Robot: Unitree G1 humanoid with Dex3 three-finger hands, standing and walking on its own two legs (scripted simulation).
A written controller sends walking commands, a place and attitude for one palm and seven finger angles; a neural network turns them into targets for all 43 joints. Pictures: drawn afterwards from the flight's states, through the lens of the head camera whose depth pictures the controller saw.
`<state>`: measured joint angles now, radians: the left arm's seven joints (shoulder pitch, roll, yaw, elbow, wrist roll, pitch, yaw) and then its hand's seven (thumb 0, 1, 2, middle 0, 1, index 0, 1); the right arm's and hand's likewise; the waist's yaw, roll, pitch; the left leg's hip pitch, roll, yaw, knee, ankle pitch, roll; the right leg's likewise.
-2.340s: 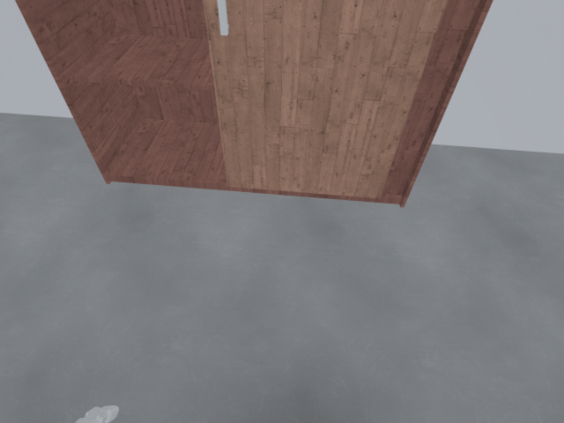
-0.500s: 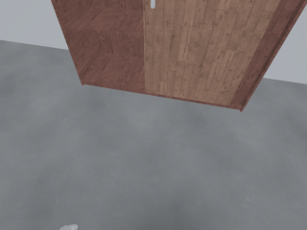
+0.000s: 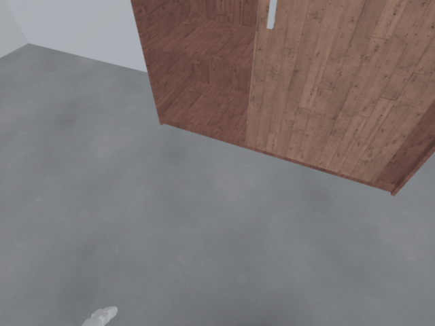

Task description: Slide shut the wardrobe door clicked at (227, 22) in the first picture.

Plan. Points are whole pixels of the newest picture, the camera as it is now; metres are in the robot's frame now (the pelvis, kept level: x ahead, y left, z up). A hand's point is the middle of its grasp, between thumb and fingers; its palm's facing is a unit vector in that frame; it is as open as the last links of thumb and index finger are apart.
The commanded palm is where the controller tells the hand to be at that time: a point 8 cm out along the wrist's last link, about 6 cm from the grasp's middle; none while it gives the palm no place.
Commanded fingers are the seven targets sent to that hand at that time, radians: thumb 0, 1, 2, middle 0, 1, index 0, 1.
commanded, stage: walk to a spot facing it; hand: right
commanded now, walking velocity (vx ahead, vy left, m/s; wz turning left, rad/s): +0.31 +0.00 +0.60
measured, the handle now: out of the picture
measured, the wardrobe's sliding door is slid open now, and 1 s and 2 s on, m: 0.62 0.62 0.62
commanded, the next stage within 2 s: turn to face it in 1.32 s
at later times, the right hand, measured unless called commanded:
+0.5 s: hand (259, 224) +0.39 -0.11 -0.17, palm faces -0.42 +0.90 -0.15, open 7.4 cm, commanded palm none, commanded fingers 0.00 -0.90 -0.90 0.20 0.30 0.20 0.30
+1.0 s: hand (261, 194) +0.50 -0.13 -0.18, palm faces -0.40 +0.89 -0.22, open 7.3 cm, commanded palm none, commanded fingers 0.00 -0.90 -0.90 0.20 0.30 0.20 0.30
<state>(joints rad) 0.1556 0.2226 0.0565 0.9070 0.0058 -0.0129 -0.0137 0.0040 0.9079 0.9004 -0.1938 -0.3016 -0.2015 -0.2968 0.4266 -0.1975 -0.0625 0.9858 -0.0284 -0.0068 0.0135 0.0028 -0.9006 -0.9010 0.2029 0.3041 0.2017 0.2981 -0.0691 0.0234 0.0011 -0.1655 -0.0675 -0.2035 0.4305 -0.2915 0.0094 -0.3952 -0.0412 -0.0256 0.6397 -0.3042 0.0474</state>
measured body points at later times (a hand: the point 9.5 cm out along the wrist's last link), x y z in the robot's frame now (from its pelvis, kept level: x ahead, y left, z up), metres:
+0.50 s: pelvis +0.18 +0.00 -0.01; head +0.23 +0.01 +0.43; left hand -0.03 +0.15 -0.14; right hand +0.41 -0.16 -0.15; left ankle +0.28 +0.14 -0.71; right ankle +0.05 -0.13 -0.74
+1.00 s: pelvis +0.40 +0.05 -0.01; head +0.41 +0.05 +0.44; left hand +0.41 +0.33 -0.13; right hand +0.52 -0.18 -0.17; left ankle +0.28 +0.12 -0.73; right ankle +0.51 -0.02 -0.74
